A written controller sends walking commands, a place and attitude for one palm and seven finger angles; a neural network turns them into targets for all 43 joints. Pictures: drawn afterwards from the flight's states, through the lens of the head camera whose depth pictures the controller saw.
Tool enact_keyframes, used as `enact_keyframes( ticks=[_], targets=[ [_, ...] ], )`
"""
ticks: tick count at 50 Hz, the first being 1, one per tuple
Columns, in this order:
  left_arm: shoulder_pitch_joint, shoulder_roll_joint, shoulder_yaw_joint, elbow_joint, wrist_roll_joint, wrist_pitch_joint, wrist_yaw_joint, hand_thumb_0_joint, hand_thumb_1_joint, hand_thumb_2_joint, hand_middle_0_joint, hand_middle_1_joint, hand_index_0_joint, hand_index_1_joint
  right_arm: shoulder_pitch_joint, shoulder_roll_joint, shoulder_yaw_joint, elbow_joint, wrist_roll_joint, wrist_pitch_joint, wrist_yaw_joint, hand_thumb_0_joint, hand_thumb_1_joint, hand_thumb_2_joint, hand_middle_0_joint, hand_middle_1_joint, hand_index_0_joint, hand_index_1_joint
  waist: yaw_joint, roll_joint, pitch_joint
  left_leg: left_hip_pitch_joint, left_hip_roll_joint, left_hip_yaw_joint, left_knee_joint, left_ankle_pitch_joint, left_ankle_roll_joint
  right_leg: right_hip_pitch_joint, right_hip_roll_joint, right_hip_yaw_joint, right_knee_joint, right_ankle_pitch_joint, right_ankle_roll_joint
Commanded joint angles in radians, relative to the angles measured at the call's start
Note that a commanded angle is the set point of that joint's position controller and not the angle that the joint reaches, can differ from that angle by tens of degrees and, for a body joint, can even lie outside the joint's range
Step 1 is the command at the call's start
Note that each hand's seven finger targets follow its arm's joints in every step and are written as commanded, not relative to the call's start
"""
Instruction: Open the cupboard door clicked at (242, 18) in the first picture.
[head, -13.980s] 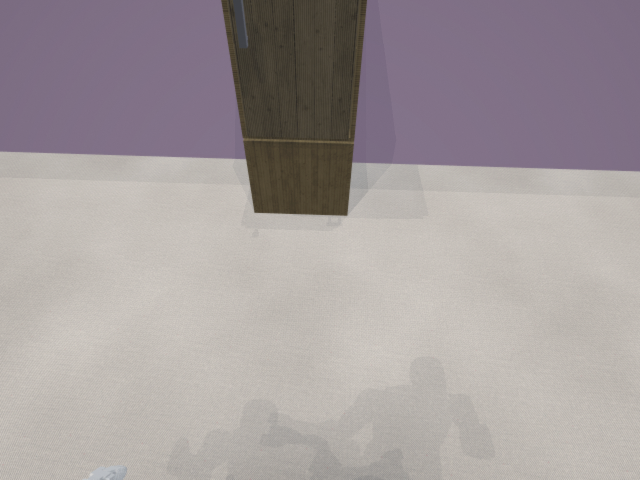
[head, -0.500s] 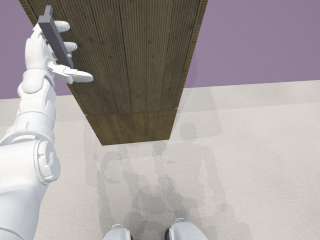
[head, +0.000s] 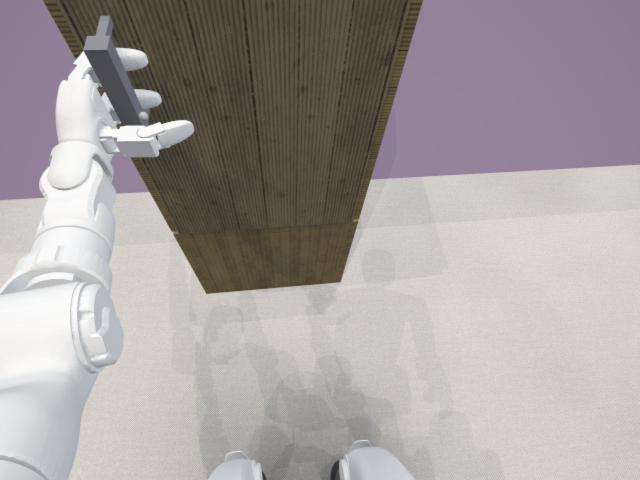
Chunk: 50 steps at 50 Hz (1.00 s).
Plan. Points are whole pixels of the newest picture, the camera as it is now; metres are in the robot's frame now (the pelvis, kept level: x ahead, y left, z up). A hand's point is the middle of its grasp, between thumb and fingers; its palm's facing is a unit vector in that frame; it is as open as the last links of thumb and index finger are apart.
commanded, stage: close the thumb around the handle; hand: left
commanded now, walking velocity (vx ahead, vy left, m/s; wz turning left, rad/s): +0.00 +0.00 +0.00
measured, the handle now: (125, 85) +0.58 +0.18 +0.11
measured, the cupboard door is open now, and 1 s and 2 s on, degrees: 0 12 31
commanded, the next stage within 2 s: pull the door open along its arc in 0.38 s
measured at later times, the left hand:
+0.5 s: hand (143, 115) +0.53 +0.16 +0.11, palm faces +0.02 -1.00 -0.01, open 5.7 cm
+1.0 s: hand (151, 165) +0.46 +0.14 +0.11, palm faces +0.05 -1.00 +0.04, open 6.0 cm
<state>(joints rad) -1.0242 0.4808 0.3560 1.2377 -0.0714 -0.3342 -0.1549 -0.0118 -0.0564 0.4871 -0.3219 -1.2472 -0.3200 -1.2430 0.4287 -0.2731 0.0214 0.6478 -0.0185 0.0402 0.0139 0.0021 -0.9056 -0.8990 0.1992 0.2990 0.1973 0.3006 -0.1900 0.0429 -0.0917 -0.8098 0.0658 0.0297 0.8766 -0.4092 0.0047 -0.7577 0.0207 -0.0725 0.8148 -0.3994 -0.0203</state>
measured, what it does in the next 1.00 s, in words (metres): stands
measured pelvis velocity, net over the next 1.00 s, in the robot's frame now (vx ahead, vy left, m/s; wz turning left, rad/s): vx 0.01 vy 0.00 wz -0.01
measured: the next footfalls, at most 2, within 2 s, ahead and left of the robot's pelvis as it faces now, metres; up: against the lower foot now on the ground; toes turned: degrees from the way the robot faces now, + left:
none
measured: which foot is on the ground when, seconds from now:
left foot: down 0.00-1.00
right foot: down 0.00-1.00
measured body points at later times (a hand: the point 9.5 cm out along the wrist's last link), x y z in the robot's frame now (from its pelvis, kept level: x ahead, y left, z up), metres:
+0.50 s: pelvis +0.00 +0.00 +0.00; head +0.12 +0.01 +0.43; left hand +0.53 +0.21 +0.11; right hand -0.03 -0.26 -0.11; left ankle +0.00 +0.11 -0.69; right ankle -0.01 -0.11 -0.69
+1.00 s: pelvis +0.01 +0.00 +0.01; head +0.08 +0.00 +0.46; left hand +0.45 +0.19 +0.11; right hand +0.06 -0.26 -0.11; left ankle +0.00 +0.11 -0.69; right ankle -0.01 -0.11 -0.69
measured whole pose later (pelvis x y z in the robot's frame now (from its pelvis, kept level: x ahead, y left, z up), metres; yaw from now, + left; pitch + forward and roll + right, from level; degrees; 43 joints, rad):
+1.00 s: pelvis +0.01 +0.00 +0.01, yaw -1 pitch +14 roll -1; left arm -0.59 0.24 0.27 0.78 -0.16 -0.28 -0.07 0.00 0.69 0.73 -0.36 -1.35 -0.35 -1.35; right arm 0.38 -0.26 -0.01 0.60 0.01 0.05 0.03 0.01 -0.91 -0.90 0.20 0.30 0.20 0.30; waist -0.10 0.05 -0.12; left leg -0.62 0.06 0.06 0.78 -0.40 0.00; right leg -0.59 0.02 -0.04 0.74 -0.39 -0.02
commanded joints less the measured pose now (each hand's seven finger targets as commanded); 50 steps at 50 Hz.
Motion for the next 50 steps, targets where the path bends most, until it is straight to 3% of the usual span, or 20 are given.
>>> enact_keyframes(
  ticks=[1,3,9,11,13,15,17,18,19,24,26,28,32,33,41,44,47,48,49,50],
  targets=[
    [-0.517,0.163,-0.019,-0.223,-0.010,-0.075,-0.004,0.000,0.452,0.708,-0.368,-1.302,-0.368,-1.302,0.197,-0.172,-0.064,-0.025,-0.002,-0.013,-0.014,0.000,-0.900,-0.900,0.200,0.300,0.200,0.300,-0.038,0.075,-0.461,0.396,-0.045,-0.071,-0.037,0.446,0.028,0.115,0.041,0.038,-0.068,0.429,0.010],
    [-0.509,0.188,0.001,-0.229,-0.005,-0.075,0.000,0.000,0.564,0.756,-0.376,-1.314,-0.376,-1.314,0.195,-0.174,-0.065,-0.024,-0.003,-0.013,-0.012,0.000,-0.900,-0.900,0.200,0.300,0.200,0.300,-0.021,0.105,-0.491,0.404,-0.046,-0.068,-0.034,0.454,0.023,0.122,0.039,0.040,-0.064,0.433,0.009],
    [-0.498,0.167,-0.016,-0.216,-0.004,-0.070,0.000,0.000,0.900,0.900,-0.400,-1.350,-0.400,-1.350,0.197,-0.173,-0.065,-0.022,-0.003,-0.009,-0.010,0.000,-0.900,-0.900,0.200,0.300,0.200,0.300,-0.027,0.081,-0.463,0.392,-0.043,-0.073,-0.038,0.451,0.023,0.114,0.041,0.034,-0.065,0.426,0.009],
    [-0.517,0.142,-0.033,-0.237,-0.006,-0.075,0.002,0.000,0.900,0.900,-0.400,-1.350,-0.400,-1.350,0.199,-0.171,-0.066,-0.022,-0.005,-0.011,-0.009,0.000,-0.900,-0.900,0.200,0.300,0.200,0.300,-0.032,0.093,-0.471,0.410,-0.044,-0.076,-0.038,0.458,0.024,0.107,0.042,0.032,-0.066,0.422,0.007],
    [-0.499,0.183,-0.005,-0.218,-0.001,-0.073,0.004,0.000,0.900,0.900,-0.400,-1.350,-0.400,-1.350,0.202,-0.175,-0.067,-0.017,-0.004,-0.010,-0.010,0.000,-0.900,-0.900,0.200,0.300,0.200,0.300,-0.024,0.090,-0.482,0.405,-0.042,-0.077,-0.036,0.468,0.021,0.115,0.041,0.033,-0.062,0.432,0.007],
    [-0.512,0.132,-0.045,-0.220,-0.005,-0.067,0.000,0.000,0.900,0.900,-0.400,-1.350,-0.400,-1.350,0.195,-0.171,-0.065,-0.020,-0.003,-0.011,-0.008,0.000,-0.900,-0.900,0.200,0.300,0.200,0.300,-0.041,0.073,-0.457,0.393,-0.044,-0.071,-0.041,0.437,0.025,0.110,0.042,0.034,-0.072,0.422,0.011],
    [-0.507,0.180,-0.013,-0.214,-0.001,-0.072,0.002,0.000,0.900,0.900,-0.400,-1.350,-0.400,-1.350,0.200,-0.174,-0.065,-0.019,-0.003,-0.010,-0.010,0.000,-0.900,-0.900,0.200,0.300,0.200,0.300,-0.029,0.094,-0.466,0.389,-0.045,-0.072,-0.042,0.442,0.023,0.120,0.041,0.036,-0.067,0.424,0.007],
    [-0.518,0.154,-0.034,-0.213,-0.001,-0.069,0.000,0.000,0.900,0.900,-0.400,-1.350,-0.400,-1.350,0.196,-0.172,-0.064,-0.019,-0.003,-0.011,-0.010,0.000,-0.900,-0.900,0.200,0.300,0.200,0.300,-0.038,0.087,-0.454,0.387,-0.046,-0.070,-0.039,0.430,0.024,0.107,0.041,0.036,-0.070,0.417,0.009],
    [-0.515,0.180,-0.011,-0.207,-0.001,-0.067,0.002,0.000,0.900,0.900,-0.400,-1.350,-0.400,-1.350,0.199,-0.176,-0.064,-0.018,-0.004,-0.011,-0.011,0.000,-0.900,-0.900,0.200,0.300,0.200,0.300,-0.034,0.074,-0.455,0.375,-0.046,-0.070,-0.040,0.411,0.026,0.114,0.040,0.038,-0.075,0.405,0.010],
    [-0.534,0.172,-0.026,-0.206,0.003,-0.066,0.002,0.000,0.900,0.900,-0.400,-1.350,-0.400,-1.350,0.201,-0.175,-0.063,-0.018,-0.004,-0.013,-0.013,0.000,-0.900,-0.900,0.200,0.300,0.200,0.300,-0.042,0.092,-0.455,0.385,-0.044,-0.075,-0.039,0.415,0.024,0.093,0.039,0.035,-0.070,0.392,0.009],
    [-0.484,0.265,0.052,-0.207,0.005,-0.069,0.000,0.000,0.900,0.900,-0.400,-1.350,-0.400,-1.350,0.207,-0.183,-0.062,-0.025,-0.007,-0.012,-0.016,0.000,-0.900,-0.900,0.200,0.300,0.200,0.300,-0.012,0.091,-0.492,0.372,-0.048,-0.068,-0.039,0.438,0.027,0.147,0.040,0.041,-0.063,0.430,0.007],
    [-0.437,0.221,0.026,-0.233,-0.003,-0.070,-0.014,0.000,0.900,0.900,-0.400,-1.350,-0.400,-1.350,0.191,-0.173,-0.062,-0.043,-0.002,-0.009,-0.014,0.000,-0.900,-0.900,0.200,0.300,0.200,0.300,-0.001,0.092,-0.498,0.379,-0.048,-0.059,-0.042,0.453,0.025,0.165,0.039,0.040,-0.064,0.453,0.009],
    [-0.329,0.217,0.042,-0.291,-0.025,-0.074,-0.025,0.000,0.900,0.900,-0.400,-1.350,-0.400,-1.350,0.176,-0.170,-0.064,-0.072,0.004,-0.004,-0.012,0.000,-0.900,-0.900,0.200,0.300,0.200,0.300,0.036,0.072,-0.529,0.379,-0.050,-0.050,-0.055,0.489,0.025,0.235,0.041,0.039,-0.059,0.508,0.007],
    [-0.295,0.199,0.033,-0.301,-0.029,-0.072,-0.028,0.000,0.900,0.900,-0.400,-1.350,-0.400,-1.350,0.165,-0.167,-0.065,-0.078,0.007,-0.001,-0.010,0.000,-0.900,-0.900,0.200,0.300,0.200,0.300,0.043,0.090,-0.512,0.389,-0.050,-0.043,-0.057,0.492,0.023,0.231,0.042,0.038,-0.064,0.511,0.006],
    [0.075,0.079,-0.003,-0.548,-0.087,-0.041,-0.019,0.000,0.900,0.900,-0.400,-1.350,-0.400,-1.350,0.093,-0.147,-0.079,-0.144,0.030,0.002,0.004,0.000,-0.900,-0.900,0.200,0.300,0.200,0.300,0.116,0.020,-0.493,0.396,-0.054,-0.009,-0.105,0.573,0.030,0.378,0.037,0.037,-0.084,0.631,0.003],
    [0.176,0.010,-0.049,-0.661,-0.105,-0.018,-0.008,0.000,0.900,0.900,-0.400,-1.350,-0.400,-1.350,0.051,-0.137,-0.082,-0.156,0.040,-0.006,0.009,0.000,-0.900,-0.900,0.200,0.300,0.200,0.300,0.121,-0.013,-0.430,0.402,-0.052,0.002,-0.128,0.559,0.030,0.394,0.032,0.034,-0.103,0.646,0.010],
    [0.062,0.002,-0.072,-0.684,-0.088,-0.002,0.024,0.000,0.900,0.900,-0.400,-1.350,-0.400,-1.350,0.036,-0.134,-0.082,-0.131,0.040,-0.006,-0.003,0.000,-0.900,-0.900,0.200,0.300,0.200,0.300,0.087,-0.010,-0.368,0.412,-0.056,-0.004,-0.131,0.506,0.029,0.354,0.030,0.037,-0.116,0.611,0.013],
    [0.003,-0.043,0.065,-0.685,-0.154,0.012,0.176,0.000,0.900,0.900,-0.400,-1.350,-0.400,-1.350,-0.001,-0.101,-0.079,-0.122,0.036,-0.017,-0.008,0.000,-0.900,-0.900,0.200,0.300,0.200,0.300,0.149,-0.012,-0.320,0.356,-0.061,-0.004,-0.135,0.460,0.015,0.342,0.031,0.024,-0.133,0.544,0.014],
    [-0.010,-0.122,-0.014,-0.648,-0.121,0.026,0.254,0.000,0.900,0.900,-0.400,-1.350,-0.400,-1.350,-0.006,-0.100,-0.075,-0.105,0.026,-0.029,-0.004,0.000,-0.900,-0.900,0.200,0.300,0.200,0.300,0.107,-0.019,-0.286,0.355,-0.061,-0.006,-0.141,0.409,0.009,0.309,0.031,0.020,-0.133,0.491,0.019],
    [-0.059,-0.127,0.002,-0.623,-0.097,0.029,0.325,0.000,0.900,0.900,-0.400,-1.350,-0.400,-1.350,0.002,-0.101,-0.077,-0.084,0.015,-0.039,-0.002,0.000,-0.900,-0.900,0.200,0.300,0.200,0.300,0.096,-0.060,-0.282,0.340,-0.060,-0.015,-0.134,0.389,0.008,0.293,0.027,0.018,-0.128,0.465,0.020]
  ],
)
